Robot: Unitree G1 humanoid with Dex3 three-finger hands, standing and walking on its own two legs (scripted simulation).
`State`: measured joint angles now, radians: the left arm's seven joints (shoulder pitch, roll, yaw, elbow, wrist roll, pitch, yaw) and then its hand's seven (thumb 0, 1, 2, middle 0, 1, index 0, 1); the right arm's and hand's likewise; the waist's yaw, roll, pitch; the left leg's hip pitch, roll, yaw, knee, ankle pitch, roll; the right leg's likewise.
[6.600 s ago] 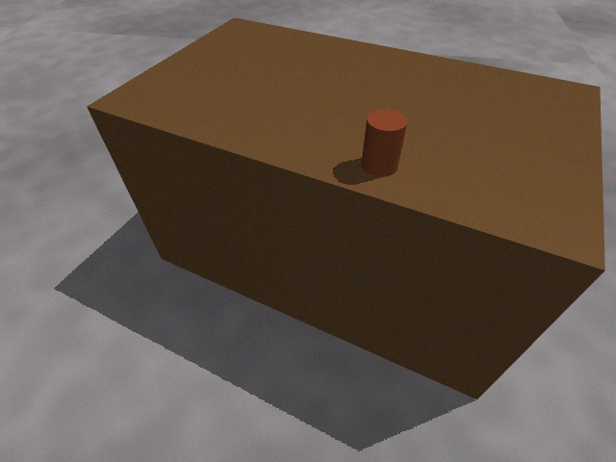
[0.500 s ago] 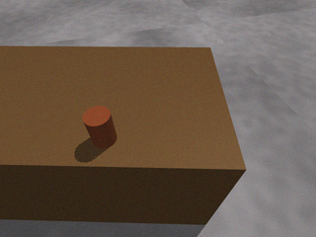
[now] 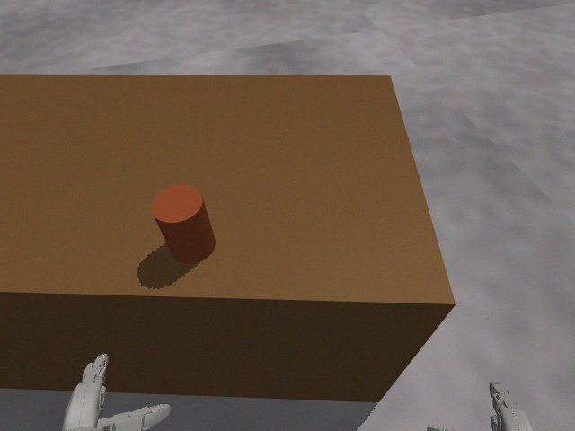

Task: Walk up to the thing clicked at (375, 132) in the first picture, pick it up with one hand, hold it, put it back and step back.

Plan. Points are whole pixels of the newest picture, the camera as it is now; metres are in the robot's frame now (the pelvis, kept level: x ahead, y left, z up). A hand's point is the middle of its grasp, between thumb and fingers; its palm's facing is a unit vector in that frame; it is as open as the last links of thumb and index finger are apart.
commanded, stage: rise first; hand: left
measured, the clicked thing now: (185, 225) +0.45 +0.22 -0.02
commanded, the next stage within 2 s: go down in 1.30 s
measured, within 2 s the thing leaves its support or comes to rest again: neither
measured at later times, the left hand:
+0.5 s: hand (101, 383) +0.19 +0.26 +0.00, palm faces +0.30 -0.88 -0.36, open 17.5 cm
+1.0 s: hand (70, 384) +0.17 +0.27 +0.05, palm faces +0.34 -0.85 -0.40, open 17.6 cm
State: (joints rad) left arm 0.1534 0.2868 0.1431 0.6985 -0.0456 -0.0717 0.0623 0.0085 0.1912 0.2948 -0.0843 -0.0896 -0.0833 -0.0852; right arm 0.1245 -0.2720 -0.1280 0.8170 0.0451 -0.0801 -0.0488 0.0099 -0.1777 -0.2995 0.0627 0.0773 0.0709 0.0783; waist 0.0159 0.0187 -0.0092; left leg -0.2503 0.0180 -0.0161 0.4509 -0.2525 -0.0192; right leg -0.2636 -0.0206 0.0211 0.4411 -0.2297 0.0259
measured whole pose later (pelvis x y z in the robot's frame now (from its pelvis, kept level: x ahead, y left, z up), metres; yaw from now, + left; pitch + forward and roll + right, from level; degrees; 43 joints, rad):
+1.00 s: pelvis -0.01 +0.00 +0.00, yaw +1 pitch -3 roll +0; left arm 0.44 0.31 0.26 0.00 -0.05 -0.19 0.03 -0.01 -0.57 0.04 -0.05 -0.05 -0.04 -0.05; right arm 0.23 -0.23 -0.14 0.67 0.02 -0.10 -0.05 0.00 0.50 -0.04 0.05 0.05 0.06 0.05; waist 0.05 0.05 0.04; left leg -0.13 0.01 -0.03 0.42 -0.24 -0.02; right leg -0.14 -0.03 0.00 0.43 -0.24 0.02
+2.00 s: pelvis -0.01 +0.00 -0.01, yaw +1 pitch +1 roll +0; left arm -0.10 0.49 0.52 0.52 -0.27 -0.20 -0.38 -0.01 -0.55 0.07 -0.05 -0.04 -0.04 -0.05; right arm 0.23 -0.21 -0.04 0.66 0.04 -0.13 -0.08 0.00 0.50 -0.05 0.05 0.05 0.06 0.05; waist 0.00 0.01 -0.03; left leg -0.27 0.01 -0.04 0.54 -0.29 -0.01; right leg -0.27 -0.03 0.00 0.52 -0.27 0.03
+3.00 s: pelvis +0.00 +0.01 -0.02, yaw +1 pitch +10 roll -2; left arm -0.45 0.74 0.64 0.99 -0.25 -0.19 -0.60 -0.01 -0.59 0.09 -0.04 -0.05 -0.03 -0.06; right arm 0.23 -0.23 0.04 0.63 0.00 -0.23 -0.13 -0.01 0.52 -0.06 0.05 0.05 0.06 0.05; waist -0.06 -0.01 -0.11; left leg -0.50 0.02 -0.04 0.68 -0.35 -0.01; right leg -0.48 -0.02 0.00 0.62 -0.31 0.03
